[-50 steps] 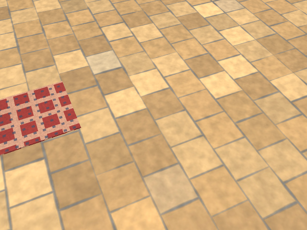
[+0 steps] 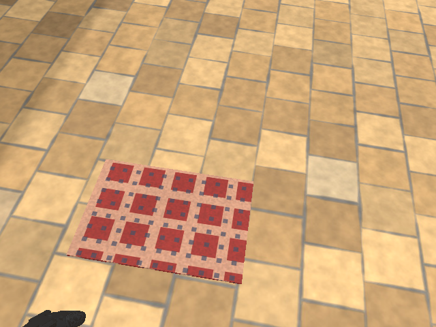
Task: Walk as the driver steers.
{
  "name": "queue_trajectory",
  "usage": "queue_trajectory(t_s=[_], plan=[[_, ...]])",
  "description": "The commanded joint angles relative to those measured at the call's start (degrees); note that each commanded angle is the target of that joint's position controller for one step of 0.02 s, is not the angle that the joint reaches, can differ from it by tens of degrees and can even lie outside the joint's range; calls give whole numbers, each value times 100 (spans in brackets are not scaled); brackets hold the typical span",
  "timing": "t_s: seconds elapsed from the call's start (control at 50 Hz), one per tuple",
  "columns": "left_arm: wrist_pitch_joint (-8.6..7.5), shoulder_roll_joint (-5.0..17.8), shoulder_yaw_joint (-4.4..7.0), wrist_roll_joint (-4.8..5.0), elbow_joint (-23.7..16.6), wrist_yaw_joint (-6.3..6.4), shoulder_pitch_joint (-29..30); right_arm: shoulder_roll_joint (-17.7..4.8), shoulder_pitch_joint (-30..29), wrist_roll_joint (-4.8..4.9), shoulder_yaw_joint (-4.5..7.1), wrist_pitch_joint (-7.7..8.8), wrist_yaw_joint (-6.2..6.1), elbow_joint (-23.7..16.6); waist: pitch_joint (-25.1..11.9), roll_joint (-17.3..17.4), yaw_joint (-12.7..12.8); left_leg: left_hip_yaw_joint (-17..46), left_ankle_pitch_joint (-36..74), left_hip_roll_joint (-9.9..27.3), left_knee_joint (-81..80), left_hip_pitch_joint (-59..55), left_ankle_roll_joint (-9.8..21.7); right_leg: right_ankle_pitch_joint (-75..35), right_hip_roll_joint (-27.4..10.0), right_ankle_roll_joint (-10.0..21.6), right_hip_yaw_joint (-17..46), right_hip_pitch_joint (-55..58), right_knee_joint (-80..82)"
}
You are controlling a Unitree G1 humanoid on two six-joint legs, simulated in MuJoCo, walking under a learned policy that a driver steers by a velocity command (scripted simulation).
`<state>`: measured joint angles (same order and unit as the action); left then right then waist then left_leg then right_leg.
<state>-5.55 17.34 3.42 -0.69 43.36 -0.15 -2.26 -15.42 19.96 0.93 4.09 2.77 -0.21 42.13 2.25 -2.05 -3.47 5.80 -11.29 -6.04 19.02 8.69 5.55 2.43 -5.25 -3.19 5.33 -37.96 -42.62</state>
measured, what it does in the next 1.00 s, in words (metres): walks ahead: right foot, then left foot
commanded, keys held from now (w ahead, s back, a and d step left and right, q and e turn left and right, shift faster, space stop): w+q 0.20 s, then w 0.46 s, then w+e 0.34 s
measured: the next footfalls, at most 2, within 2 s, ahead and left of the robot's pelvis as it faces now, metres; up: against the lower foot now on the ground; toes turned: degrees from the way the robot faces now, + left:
right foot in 0.20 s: +0.30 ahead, -0.14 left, +0.00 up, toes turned +11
left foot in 0.68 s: +0.50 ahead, +0.17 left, +0.00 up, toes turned +15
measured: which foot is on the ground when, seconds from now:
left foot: down 0.00-0.20, up 0.22-0.66, down 0.68-1.00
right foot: up 0.00-0.18, down 0.20-0.70, up 0.72-1.00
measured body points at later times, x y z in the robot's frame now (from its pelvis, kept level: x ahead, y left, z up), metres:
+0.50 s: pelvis +0.28 -0.03 +0.00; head +0.31 -0.03 +0.45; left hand +0.23 +0.25 -0.13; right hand +0.52 -0.24 -0.09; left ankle +0.36 +0.15 -0.70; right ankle +0.26 -0.15 -0.75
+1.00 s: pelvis +0.53 +0.09 +0.00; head +0.55 +0.10 +0.45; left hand +0.64 +0.37 -0.12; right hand +0.61 -0.19 -0.12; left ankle +0.47 +0.16 -0.75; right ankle +0.70 -0.07 -0.68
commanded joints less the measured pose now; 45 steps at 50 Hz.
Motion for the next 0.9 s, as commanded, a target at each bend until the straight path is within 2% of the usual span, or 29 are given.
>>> queue_trajectory(t_s=[0.02, 0.08, 0.12, 0.16, 0.18, 0.2, 0.22, 0.24, 0.26, 0.28, 0.3, 0.32, 0.36, 0.42, 0.46, 0.52, 0.6, 0.62, 0.64, 0.66, 0.68, 0.7, 0.72, 0.74, 0.76, 0.78, 0.82, 0.86, 0.9], plan=[[-86, 260, 21, 56, -503, -60, 600, -1051, 0, 31, 288, 65, -80, -326, -115, 644, -31, 941, 791, 1142, -613, 520, 695, -896, 382, -31, -255, 723, 935], [-145, 415, 58, 100, -649, -126, 820, -994, 228, 66, 280, 23, -94, -208, -91, 697, -91, 1347, 623, 1317, -234, 91, 639, -761, 460, 76, -94, 782, 1362], [-197, 536, 103, 105, -666, -160, 745, -985, 234, 61, 285, -25, -128, -191, -117, 801, -12, 1663, 728, 1440, 109, -237, 584, -314, 494, 189, -40, 905, 1535], [-253, 658, 183, 106, -546, -143, 220, -950, 111, 49, 279, -76, -138, -222, -281, 988, 278, 1810, 1194, 1378, 562, -307, 464, 65, 565, 383, -183, 1603, 1741], [-283, 826, 274, 51, -413, -107, -386, -771, 31, 29, 210, -76, -120, -282, -703, 918, 583, 1620, 1516, 1070, 1275, -110, 291, -9, 408, 585, -137, 2614, 1836], [-285, 1136, 356, -35, -337, -57, -1298, -475, 13, -67, 86, -61, -98, -416, -1558, 370, 955, 1166, 756, 711, 2847, 655, 67, 274, -541, 947, 758, 4182, 1656], [-201, 1528, 457, -72, -103, -82, -1824, -105, 922, 97, -25, -3, -90, -522, -2248, -1627, 552, 479, -2144, -87, 4697, 2757, -358, 1424, -1794, 1931, 3480, 6021, 2149], [-179, 977, 343, 99, -121, -126, -1767, -680, 944, 166, 46, 17, -113, -332, -1904, -1164, 671, 639, -2170, 360, 5450, 3476, -416, 2703, -1851, 1888, 4065, 5856, 2491], [-144, 602, 243, 115, -166, -113, -1534, -977, 301, 131, 124, 5, -106, -352, -1122, -590, 833, 557, -1619, 543, 5591, 3634, -443, 2647, -1556, 1631, 3136, 5134, 2597], [-99, 513, 189, 46, -188, -115, -1248, -941, -91, 59, 120, -2, -114, -428, -679, -186, 755, 343, -1231, 721, 5477, 3467, -457, 1973, -1299, 1489, 2407, 4393, 2677], [-72, 415, 152, 13, -147, -116, -1081, -863, -380, -16, 124, 23, -98, -515, -325, -114, 668, 315, -987, 847, 5175, 3363, -453, 1320, -1087, 1482, 1923, 3799, 2801], [-81, 349, 111, -34, -118, -105, -1022, -753, -391, -3, 120, 29, -61, -543, -243, -230, 519, 295, -836, 982, 4931, 3093, -425, 897, -917, 1442, 1540, 3434, 2926], [-118, 336, 107, 21, -19, -110, -1061, -515, -308, 30, 66, 15, -18, -530, -264, -373, 400, 123, -812, 1061, 4451, 2861, -432, 414, -787, 1517, 1112, 3192, 3132], [-135, 637, 182, 110, 113, -93, -1165, -330, -730, -60, -39, 32, 16, -696, -168, -262, 432, -115, -348, 1207, 3495, 2960, -520, -162, -851, 1674, 704, 3105, 3399], [-92, 752, 203, 137, 166, -76, -1223, -266, -1068, -57, -97, 85, 67, -759, -139, -211, 539, -255, 311, 1211, 2747, 2792, -534, -327, -732, 1591, 334, 3064, 3473], [-22, 864, 208, 192, 294, -67, -1492, -264, -1609, -12, -128, 141, 135, -859, -67, -215, 739, -476, 1013, 1044, 1858, 2379, -550, -426, -613, 1437, -41, 3051, 3433], [93, 979, 221, 254, 506, -58, -1828, -420, -2045, 34, -90, 163, 209, -1041, 50, -298, 766, -521, 800, 920, 1295, 2238, -372, -545, -920, 1298, 15, 3562, 3195], [128, 1024, 231, 261, 538, -47, -1828, -485, -1988, 28, -64, 169, 220, -1041, 21, -325, 674, -565, 654, 866, 1170, 2052, -292, -796, -972, 1243, 3, 3671, 3043], [160, 1071, 235, 271, 546, -31, -1752, -585, -1696, 6, -6, 174, 216, -968, -131, -323, 439, -680, 631, 745, 968, 1536, -188, -1447, -922, 1149, -118, 3681, 2672], [180, 1004, 202, 272, 553, -15, -1747, -777, -1064, -32, 111, 164, 187, -760, -523, -229, 107, -810, 661, 594, 808, 567, -46, -2211, -701, 1015, -364, 3542, 1888], [171, 786, 102, 201, 498, -6, -1765, -1076, -164, -72, 250, 150, 125, -546, -1122, -43, -301, -411, 702, 969, 923, -908, 176, -1829, -418, 807, -542, 2774, 640], [88, 212, -96, 81, 280, -26, -2105, -1667, 530, -202, 375, 101, 53, -488, -1973, 1204, -342, 1885, 123, 2531, 772, -2989, 897, 508, 355, 385, -876, 637, -1623], [-6, 298, -99, 159, 336, -30, -2158, -1430, 673, -128, 304, 88, 68, -443, -2400, 1652, -364, 3453, -549, 3017, 15, -3071, 1238, 3091, 644, 374, -111, -176, -2687], [-39, 771, 51, 319, 257, -57, -1814, -1106, 356, -92, 185, 110, 85, -425, -1526, 1190, -334, 2743, -845, 2842, -100, -2391, 1000, 2828, 331, 434, 122, -663, -3085], [-35, 773, 59, 348, 179, -65, -1499, -902, 6, -78, 117, 131, 93, -441, -977, 1004, -180, 1927, -722, 2583, -235, -1662, 804, 2329, 74, 479, -13, -663, -2934], [3, 701, 69, 282, 175, -48, -1365, -723, -355, -98, 65, 162, 117, -423, -595, 802, 5, 1398, -473, 2336, -475, -991, 691, 1910, -96, 450, -72, -495, -2631], [176, 537, 93, 236, 279, -24, -1587, -529, -761, -148, 31, 277, 146, -384, -332, 955, 336, 650, 153, 2069, -890, -154, 563, 1343, -285, 371, 5, 119, -2326], [295, 344, 76, 237, 286, -11, -1611, -553, -818, -181, 67, 383, 135, -266, -225, 784, 444, 139, 781, 2039, -1115, 91, 605, 965, -264, 280, 53, 158, -2230], [331, 308, 92, 227, 190, 2, -1371, -608, -748, -224, 100, 422, 89, -133, -97, 605, 431, -272, 1211, 2022, -1188, 12, 590, 479, -226, 220, 188, -135, -1842]])
Keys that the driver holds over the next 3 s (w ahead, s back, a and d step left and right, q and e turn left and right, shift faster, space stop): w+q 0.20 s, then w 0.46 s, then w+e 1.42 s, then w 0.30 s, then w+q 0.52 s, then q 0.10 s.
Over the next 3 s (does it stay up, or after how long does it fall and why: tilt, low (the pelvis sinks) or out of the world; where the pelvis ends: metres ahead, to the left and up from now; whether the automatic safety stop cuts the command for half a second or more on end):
stays up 1.57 -0.27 0.00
